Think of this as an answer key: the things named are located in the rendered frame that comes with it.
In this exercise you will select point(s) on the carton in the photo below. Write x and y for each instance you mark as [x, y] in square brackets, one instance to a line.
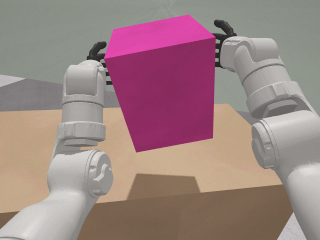
[163, 74]

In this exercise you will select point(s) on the right robot upper arm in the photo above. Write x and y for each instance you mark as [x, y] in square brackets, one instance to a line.
[289, 144]

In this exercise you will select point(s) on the robot left forearm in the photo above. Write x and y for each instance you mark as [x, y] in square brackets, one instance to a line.
[82, 108]

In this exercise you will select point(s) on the pedestal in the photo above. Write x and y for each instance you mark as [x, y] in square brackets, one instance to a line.
[212, 189]

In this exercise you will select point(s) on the robot right forearm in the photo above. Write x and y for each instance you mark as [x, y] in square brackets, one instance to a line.
[263, 75]

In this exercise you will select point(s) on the left robot upper arm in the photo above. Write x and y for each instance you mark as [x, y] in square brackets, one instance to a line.
[76, 180]

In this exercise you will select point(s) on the right robot hand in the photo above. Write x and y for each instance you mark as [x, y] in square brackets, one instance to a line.
[229, 33]

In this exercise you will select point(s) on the left robot hand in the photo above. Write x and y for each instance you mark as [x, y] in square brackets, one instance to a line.
[93, 55]

